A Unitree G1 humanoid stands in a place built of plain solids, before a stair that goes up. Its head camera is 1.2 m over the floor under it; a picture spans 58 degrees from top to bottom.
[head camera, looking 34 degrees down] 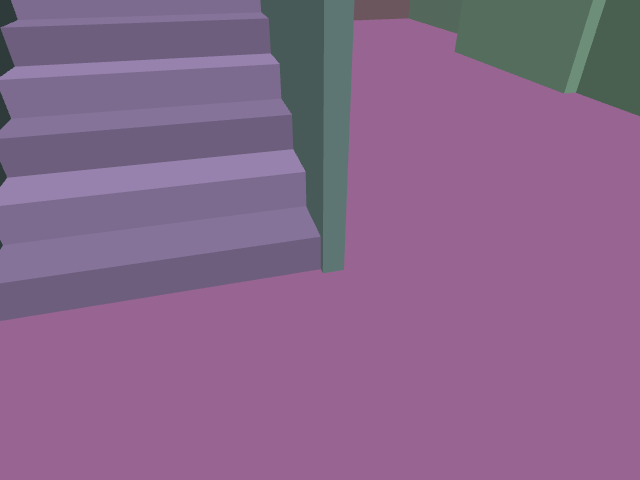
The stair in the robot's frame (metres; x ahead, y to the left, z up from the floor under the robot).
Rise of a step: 0.18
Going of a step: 0.28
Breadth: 1.30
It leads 15 degrees to the left of straight ahead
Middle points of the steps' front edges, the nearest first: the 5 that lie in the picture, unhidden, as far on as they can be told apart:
1.38 0.62 0.18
1.64 0.69 0.35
1.91 0.76 0.53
2.18 0.83 0.71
2.45 0.90 0.89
